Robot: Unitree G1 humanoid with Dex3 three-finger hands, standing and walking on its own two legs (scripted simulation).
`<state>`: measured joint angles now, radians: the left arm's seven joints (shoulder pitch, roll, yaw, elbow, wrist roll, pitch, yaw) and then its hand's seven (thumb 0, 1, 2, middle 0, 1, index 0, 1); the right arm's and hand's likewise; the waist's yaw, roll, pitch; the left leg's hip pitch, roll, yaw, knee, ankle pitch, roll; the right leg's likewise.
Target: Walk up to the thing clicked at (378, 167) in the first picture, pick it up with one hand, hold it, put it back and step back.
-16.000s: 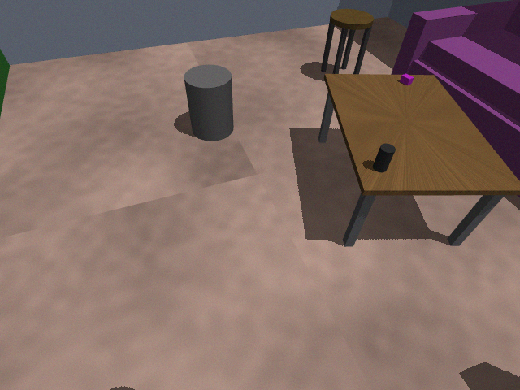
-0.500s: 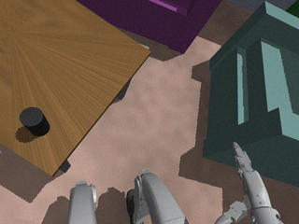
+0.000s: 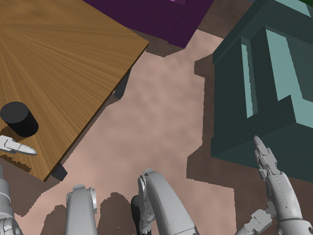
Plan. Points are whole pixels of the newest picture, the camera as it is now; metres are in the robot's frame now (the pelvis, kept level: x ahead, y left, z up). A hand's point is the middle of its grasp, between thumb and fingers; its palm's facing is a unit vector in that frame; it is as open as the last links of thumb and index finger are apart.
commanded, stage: close in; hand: left
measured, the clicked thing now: (21, 120) +0.45 +0.23 -0.09
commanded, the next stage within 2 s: rest palm in 0.16 s
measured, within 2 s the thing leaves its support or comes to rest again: leaves its support in 1.32 s
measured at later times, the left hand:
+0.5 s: hand (22, 112) +0.46 +0.22 -0.07, palm faces +0.23 -0.97 -0.01, open 17.5 cm
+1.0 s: hand (17, 112) +0.46 +0.23 -0.07, palm faces +0.26 -0.96 +0.00, open 13.0 cm
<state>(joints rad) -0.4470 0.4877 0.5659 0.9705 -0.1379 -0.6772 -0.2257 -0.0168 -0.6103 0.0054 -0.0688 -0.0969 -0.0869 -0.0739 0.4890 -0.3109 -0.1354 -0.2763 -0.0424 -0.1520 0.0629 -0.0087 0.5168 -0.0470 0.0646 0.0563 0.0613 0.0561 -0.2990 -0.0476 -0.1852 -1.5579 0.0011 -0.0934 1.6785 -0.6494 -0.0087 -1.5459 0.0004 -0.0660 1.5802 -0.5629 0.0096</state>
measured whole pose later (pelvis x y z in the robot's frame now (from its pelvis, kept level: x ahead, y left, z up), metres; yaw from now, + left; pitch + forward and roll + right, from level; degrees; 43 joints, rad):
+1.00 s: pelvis +0.01 +0.00 -0.01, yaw +0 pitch +32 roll -5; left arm -0.51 0.48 0.57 1.02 -0.06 -0.72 -0.05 -0.01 -0.43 0.32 -0.67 -0.53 -0.67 -0.52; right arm 0.50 -0.33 -0.14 -0.41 -0.03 -0.04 0.10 -0.01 0.49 -0.05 0.07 0.06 0.06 0.06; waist -0.33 -0.05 -0.18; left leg -1.59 0.00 -0.08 1.70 -0.67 0.00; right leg -1.59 0.00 -0.05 1.61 -0.58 0.02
